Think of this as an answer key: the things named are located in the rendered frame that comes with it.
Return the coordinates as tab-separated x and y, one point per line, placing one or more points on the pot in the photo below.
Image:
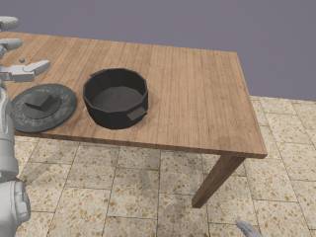
116	98

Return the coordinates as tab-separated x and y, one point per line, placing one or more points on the left robot upper arm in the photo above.
15	207

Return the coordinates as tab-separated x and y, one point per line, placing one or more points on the robot right hand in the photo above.
247	228

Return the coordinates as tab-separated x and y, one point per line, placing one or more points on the robot left forearm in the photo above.
9	165

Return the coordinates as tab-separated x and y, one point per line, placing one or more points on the lid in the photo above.
59	110

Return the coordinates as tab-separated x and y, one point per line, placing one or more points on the robot left hand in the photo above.
17	73

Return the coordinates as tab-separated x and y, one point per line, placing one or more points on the table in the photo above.
198	99

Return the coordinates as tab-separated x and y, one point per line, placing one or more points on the knob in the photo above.
38	100

